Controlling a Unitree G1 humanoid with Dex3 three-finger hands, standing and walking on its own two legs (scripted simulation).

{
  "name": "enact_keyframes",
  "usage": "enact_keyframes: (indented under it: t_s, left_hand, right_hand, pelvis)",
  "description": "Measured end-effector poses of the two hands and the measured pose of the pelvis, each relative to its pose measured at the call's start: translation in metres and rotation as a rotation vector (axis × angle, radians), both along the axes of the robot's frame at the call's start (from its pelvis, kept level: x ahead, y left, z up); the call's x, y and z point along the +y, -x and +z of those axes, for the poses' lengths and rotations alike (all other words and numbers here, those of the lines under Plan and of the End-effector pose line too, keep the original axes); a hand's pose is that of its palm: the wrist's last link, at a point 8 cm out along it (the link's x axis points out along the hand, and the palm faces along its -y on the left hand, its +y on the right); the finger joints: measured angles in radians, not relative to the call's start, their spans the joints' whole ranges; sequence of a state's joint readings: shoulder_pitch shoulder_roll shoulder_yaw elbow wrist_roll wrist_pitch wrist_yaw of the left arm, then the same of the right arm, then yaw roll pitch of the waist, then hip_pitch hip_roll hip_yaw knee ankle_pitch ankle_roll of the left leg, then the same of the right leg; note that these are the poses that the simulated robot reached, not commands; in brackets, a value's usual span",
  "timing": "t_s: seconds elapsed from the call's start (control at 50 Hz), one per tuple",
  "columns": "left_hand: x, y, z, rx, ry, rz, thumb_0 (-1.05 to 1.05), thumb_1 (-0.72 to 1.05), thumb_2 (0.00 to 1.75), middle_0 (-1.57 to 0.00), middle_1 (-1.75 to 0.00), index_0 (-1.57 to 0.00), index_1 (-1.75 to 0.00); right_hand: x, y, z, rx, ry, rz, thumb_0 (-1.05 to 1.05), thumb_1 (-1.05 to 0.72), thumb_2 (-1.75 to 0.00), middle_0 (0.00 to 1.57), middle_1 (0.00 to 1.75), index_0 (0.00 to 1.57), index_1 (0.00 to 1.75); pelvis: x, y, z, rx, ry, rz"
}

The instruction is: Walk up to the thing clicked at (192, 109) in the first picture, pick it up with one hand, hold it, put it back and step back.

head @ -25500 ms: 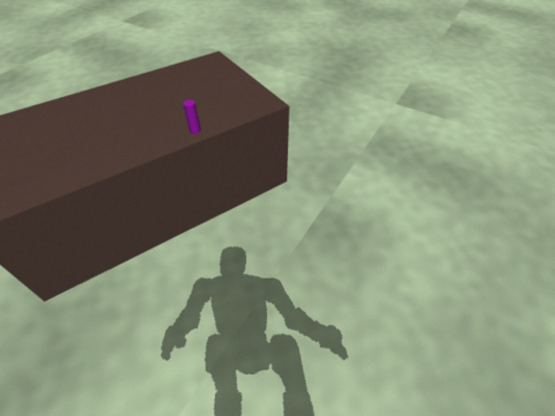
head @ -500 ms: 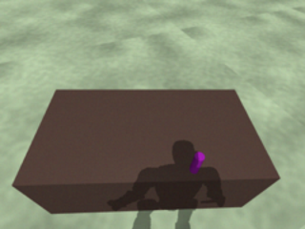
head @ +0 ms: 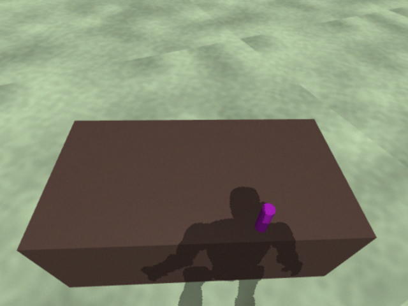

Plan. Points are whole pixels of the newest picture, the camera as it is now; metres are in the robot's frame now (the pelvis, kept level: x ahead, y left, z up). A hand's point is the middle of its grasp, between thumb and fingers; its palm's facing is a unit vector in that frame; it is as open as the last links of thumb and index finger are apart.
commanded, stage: stand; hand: right
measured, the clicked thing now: (264, 218) +0.43 -0.20 -0.27
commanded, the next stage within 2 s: step back in 1.90 s
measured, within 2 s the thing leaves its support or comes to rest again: neither
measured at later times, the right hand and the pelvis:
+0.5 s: hand out of the picture +0.08 -0.25 -0.15, palm faces -0.02 +0.93 -0.36, open 7.3 cm; pelvis +0.01 +0.00 +0.00, yaw +1 degrees
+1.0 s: hand out of the picture +0.09 -0.25 -0.15, palm faces -0.03 +0.93 -0.36, open 7.3 cm; pelvis +0.02 +0.00 +0.00, yaw +1 degrees
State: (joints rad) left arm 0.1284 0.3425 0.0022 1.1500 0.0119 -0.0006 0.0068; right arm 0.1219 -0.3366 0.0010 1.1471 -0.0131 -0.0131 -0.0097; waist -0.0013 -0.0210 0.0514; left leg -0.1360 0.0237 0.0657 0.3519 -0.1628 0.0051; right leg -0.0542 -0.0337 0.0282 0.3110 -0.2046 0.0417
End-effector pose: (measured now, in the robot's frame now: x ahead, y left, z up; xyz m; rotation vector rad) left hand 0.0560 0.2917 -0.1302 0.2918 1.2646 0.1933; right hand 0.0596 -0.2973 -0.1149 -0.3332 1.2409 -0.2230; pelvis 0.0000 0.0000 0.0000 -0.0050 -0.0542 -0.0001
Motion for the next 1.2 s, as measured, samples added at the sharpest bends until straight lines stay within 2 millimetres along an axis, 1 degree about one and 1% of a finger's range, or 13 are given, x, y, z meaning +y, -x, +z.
enact_keyframes:
  t_s: [0.1,0.24,0.72,1.2]
  left_hand:
    - [0.001,-0.001,0.001,0.000,-0.002,-0.003,0.01,0.90,0.90,-0.20,-0.30,-0.20,-0.30]
    - [0.003,-0.004,0.001,0.001,-0.005,-0.003,0.01,0.90,0.90,-0.20,-0.30,-0.20,-0.30]
    - [0.004,-0.014,0.004,-0.012,-0.009,0.004,0.01,0.90,0.90,-0.20,-0.30,-0.20,-0.30]
    - [0.002,-0.018,0.004,-0.004,-0.010,0.013,0.01,0.90,0.90,-0.20,-0.30,-0.20,-0.30]
  right_hand:
    - [0.000,0.000,0.000,0.006,0.000,-0.001,0.00,-0.88,-0.90,0.20,0.30,0.21,0.30]
    - [0.001,-0.003,0.000,0.009,-0.001,0.000,0.00,-0.90,-0.90,0.20,0.30,0.21,0.30]
    - [0.003,-0.021,-0.001,-0.004,-0.010,0.014,0.00,-0.91,-0.90,0.20,0.30,0.21,0.30]
    - [0.000,-0.031,-0.002,0.006,-0.011,0.022,0.00,-0.91,-0.90,0.20,0.30,0.20,0.30]
  pelvis:
    - [0.001,-0.001,0.000,0.004,0.001,0.002]
    - [0.002,-0.004,0.000,0.008,0.000,0.003]
    - [0.002,-0.013,0.000,0.016,-0.002,0.014]
    - [-0.001,-0.020,0.001,0.026,-0.003,0.024]
